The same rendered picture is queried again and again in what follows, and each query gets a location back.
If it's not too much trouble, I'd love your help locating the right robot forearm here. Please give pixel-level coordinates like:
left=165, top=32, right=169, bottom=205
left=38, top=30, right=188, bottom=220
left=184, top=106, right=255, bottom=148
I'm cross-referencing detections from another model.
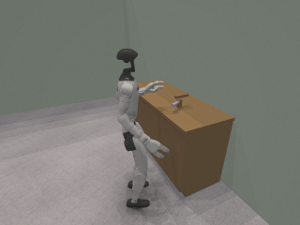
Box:
left=119, top=115, right=151, bottom=145

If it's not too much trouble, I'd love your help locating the robot right upper arm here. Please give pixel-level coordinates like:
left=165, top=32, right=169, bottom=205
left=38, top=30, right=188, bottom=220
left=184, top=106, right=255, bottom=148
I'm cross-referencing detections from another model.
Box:
left=117, top=82, right=134, bottom=123

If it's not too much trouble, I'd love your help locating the humanoid robot torso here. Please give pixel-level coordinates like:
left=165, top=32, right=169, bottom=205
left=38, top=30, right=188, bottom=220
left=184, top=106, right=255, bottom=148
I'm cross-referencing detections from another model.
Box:
left=117, top=78, right=140, bottom=140

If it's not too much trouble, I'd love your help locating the tap lever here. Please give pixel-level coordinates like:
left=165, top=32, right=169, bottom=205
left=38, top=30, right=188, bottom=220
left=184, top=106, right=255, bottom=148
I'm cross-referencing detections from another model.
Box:
left=172, top=100, right=180, bottom=107

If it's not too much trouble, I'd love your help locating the right robot hand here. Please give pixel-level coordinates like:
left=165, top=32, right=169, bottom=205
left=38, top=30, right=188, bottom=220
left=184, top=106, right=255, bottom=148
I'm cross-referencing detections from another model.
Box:
left=146, top=139, right=170, bottom=158

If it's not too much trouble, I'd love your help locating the left robot hand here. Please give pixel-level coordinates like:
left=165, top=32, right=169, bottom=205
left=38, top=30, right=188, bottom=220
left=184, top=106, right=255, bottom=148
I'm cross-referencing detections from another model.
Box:
left=145, top=81, right=165, bottom=93

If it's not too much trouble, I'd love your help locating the left robot foot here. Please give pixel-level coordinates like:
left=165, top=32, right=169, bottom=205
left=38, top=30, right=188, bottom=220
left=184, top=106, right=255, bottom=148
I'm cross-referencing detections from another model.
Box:
left=127, top=180, right=149, bottom=188

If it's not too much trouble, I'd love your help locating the counter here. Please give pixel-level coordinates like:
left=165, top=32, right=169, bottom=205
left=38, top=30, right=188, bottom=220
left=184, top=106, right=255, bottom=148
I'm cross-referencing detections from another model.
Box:
left=134, top=80, right=235, bottom=197

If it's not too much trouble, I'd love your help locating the left robot forearm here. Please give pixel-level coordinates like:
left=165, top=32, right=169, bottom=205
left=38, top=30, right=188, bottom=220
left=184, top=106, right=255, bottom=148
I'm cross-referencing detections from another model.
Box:
left=139, top=87, right=147, bottom=97

